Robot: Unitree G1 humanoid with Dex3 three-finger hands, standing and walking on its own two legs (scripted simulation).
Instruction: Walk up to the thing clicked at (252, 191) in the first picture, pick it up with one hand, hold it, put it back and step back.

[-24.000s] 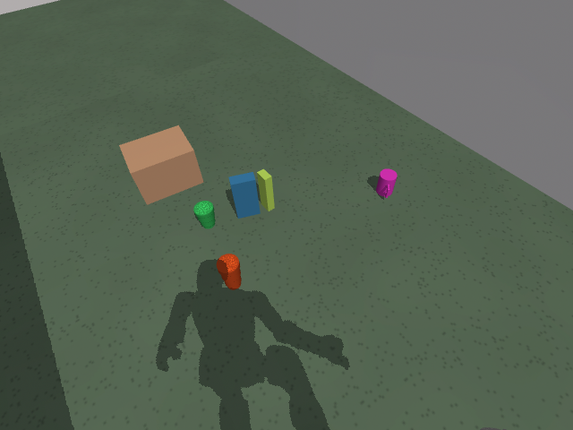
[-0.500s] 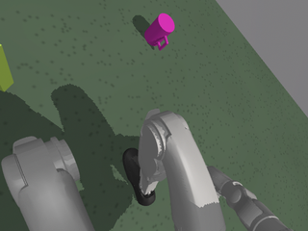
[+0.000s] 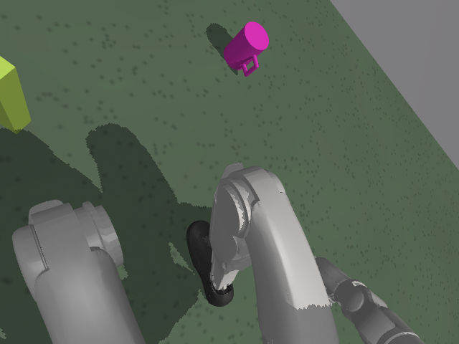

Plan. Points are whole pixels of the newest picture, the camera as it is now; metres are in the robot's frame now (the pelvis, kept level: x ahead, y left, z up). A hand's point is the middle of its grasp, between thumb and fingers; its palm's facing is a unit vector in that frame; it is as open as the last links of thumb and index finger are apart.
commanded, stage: withdraw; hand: left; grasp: from the side
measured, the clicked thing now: out of the picture +0.47 +0.35 -0.18
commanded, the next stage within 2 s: rise in 0.10 s
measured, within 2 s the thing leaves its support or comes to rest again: rests again in 0.28 s
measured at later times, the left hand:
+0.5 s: hand out of the picture +0.37 +0.43 -0.02, palm faces +0.49 -0.80 -0.35, open 17.4 cm
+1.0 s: hand out of the picture +0.26 +0.32 +0.17, palm faces +0.37 -0.81 -0.45, open 17.7 cm
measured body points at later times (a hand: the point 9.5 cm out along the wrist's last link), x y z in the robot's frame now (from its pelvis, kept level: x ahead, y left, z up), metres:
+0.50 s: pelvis +0.00 -0.01 +0.05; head +0.20 +0.12 +0.44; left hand +0.34 +0.47 +0.00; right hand +0.17 -0.25 -0.05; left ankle +0.08 +0.13 -0.26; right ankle +0.13 -0.13 -0.26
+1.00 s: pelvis +0.04 -0.02 +0.26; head +0.18 +0.04 +0.69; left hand +0.23 +0.36 +0.20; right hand +0.28 -0.22 +0.15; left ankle +0.08 +0.13 -0.26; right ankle +0.13 -0.13 -0.26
